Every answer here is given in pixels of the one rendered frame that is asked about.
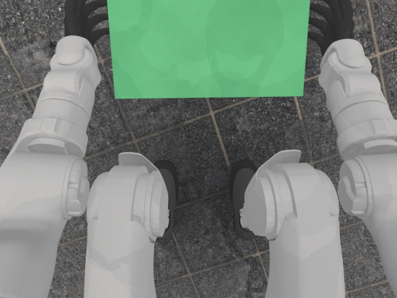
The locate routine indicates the robot right hand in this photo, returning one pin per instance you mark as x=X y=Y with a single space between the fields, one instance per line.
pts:
x=339 y=23

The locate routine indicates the robot left hand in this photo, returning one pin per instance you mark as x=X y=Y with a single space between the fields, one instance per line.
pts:
x=77 y=23

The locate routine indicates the right robot thigh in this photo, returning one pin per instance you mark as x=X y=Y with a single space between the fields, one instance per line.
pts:
x=289 y=203

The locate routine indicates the carton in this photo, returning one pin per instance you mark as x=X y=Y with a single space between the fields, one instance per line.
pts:
x=208 y=48

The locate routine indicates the robot left shin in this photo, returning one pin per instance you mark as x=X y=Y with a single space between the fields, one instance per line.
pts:
x=125 y=158

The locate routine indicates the left robot upper arm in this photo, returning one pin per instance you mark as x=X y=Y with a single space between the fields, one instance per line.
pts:
x=39 y=193

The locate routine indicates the robot right forearm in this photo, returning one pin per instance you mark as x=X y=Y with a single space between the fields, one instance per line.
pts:
x=359 y=110

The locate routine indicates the right robot upper arm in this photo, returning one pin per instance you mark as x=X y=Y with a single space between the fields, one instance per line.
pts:
x=368 y=189

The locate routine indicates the robot left forearm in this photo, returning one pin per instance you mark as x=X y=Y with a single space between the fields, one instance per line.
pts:
x=64 y=107

